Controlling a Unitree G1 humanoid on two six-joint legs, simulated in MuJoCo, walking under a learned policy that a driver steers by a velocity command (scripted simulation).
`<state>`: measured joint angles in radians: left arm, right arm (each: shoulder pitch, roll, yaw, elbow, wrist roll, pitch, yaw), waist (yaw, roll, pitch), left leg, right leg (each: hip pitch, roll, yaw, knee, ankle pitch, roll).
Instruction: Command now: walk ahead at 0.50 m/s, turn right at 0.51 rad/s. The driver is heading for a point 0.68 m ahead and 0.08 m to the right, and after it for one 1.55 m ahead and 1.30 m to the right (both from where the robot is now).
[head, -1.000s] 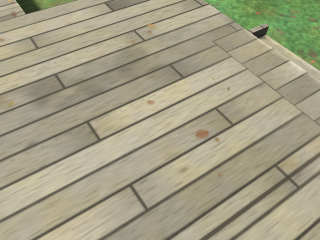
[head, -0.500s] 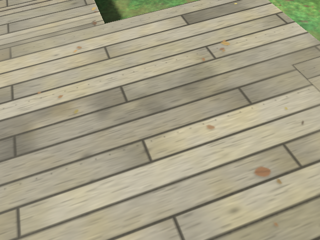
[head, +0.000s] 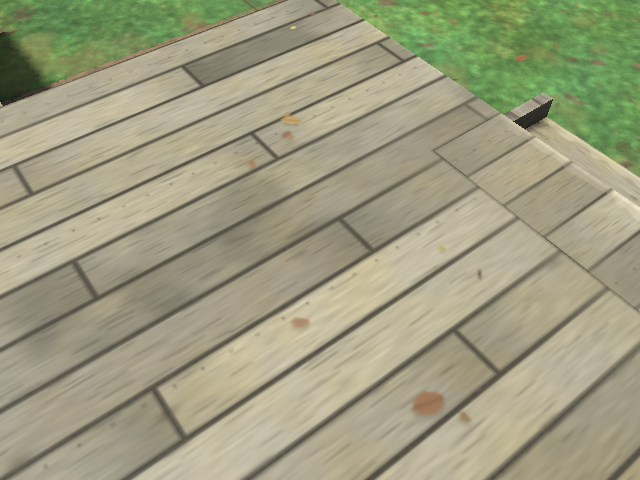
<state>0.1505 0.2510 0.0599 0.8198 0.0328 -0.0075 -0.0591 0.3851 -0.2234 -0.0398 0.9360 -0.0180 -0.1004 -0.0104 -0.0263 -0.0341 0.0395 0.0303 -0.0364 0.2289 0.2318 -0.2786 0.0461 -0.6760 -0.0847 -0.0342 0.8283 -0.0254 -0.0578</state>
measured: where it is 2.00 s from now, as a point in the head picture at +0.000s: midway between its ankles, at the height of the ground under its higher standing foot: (359, 418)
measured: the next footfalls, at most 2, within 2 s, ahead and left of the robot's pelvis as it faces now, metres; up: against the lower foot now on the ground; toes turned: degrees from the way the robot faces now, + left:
right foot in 0.16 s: +0.25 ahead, -0.10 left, +0.00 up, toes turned -10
left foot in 0.70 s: +0.59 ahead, -0.02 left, +0.00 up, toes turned -17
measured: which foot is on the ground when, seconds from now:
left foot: down 0.00-0.16, up 0.18-0.68, down 0.70-1.00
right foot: up 0.00-0.14, down 0.16-0.70, up 0.72-1.00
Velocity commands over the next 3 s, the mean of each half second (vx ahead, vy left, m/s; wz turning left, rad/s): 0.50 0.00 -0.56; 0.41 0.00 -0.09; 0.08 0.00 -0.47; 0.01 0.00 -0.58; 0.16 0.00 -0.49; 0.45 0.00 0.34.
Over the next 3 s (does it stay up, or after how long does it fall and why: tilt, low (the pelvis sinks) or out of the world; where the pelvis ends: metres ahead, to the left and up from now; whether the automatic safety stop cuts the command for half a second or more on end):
stays up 0.81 -0.34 0.00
